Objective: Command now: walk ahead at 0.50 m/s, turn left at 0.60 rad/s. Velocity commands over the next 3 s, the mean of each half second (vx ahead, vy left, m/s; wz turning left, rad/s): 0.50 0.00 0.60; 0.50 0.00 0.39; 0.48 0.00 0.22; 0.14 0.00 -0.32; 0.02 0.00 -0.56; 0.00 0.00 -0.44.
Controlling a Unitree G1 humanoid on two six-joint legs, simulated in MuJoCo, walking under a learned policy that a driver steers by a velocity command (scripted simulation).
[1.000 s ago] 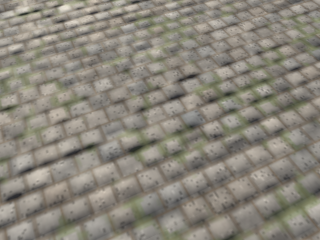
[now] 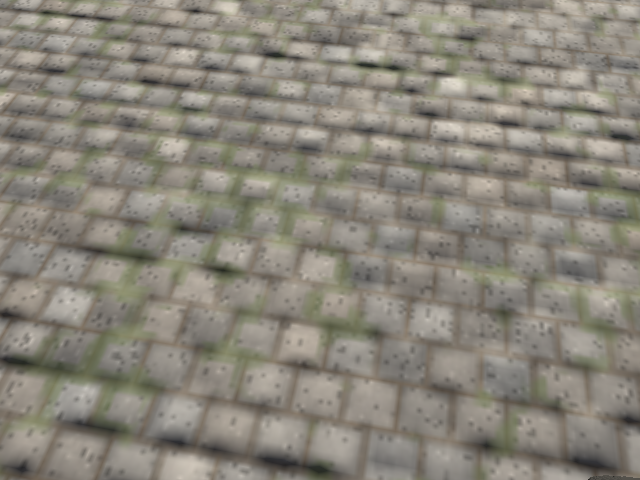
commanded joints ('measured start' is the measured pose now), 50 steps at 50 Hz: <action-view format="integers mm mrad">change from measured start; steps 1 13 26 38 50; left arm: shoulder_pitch -43 -148 -403 -91 18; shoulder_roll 176 153 89 82 174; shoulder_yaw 39 7 -11 7 24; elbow -56 -157 -232 -139 -41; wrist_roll -12 -3 -5 17 -28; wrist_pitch -5 -57 -30 -20 -3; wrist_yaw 6 1 -25 -17 -13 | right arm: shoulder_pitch -110 133 231 129 -122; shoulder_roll -22 -138 -158 -106 -28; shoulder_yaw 2 -43 -46 -18 23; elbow -96 -46 43 4 -46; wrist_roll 3 -7 5 -8 -4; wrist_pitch -18 -43 -33 -36 -58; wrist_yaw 21 4 -43 -38 5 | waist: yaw -5 -120 -164 -54 -10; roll -98 -18 40 -119 -122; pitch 31 -122 -24 -43 -4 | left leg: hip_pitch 28 710 478 -10 156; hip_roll -8 114 10 -41 -38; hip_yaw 47 -417 -290 -107 28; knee -116 -538 -516 391 -213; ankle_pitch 60 -90 -42 -296 36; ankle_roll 19 298 213 15 3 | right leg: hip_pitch -1 -722 -493 -48 -93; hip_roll -265 -117 -16 -264 -231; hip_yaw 67 252 243 555 265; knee -94 931 281 -14 -95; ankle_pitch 342 -79 355 28 273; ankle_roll -140 3 62 -192 -181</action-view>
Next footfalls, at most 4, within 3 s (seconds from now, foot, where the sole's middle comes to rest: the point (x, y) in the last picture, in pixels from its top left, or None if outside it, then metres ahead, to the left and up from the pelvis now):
0.16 left None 0.25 0.14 -0.78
0.64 right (355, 423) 0.58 0.02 -0.78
1.12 left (202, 365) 0.68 0.37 -0.78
1.58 right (243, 248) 1.03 0.33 -0.78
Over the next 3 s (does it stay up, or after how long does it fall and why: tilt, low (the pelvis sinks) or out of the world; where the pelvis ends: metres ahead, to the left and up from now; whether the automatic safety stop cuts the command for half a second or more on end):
stays up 0.90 0.38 -0.01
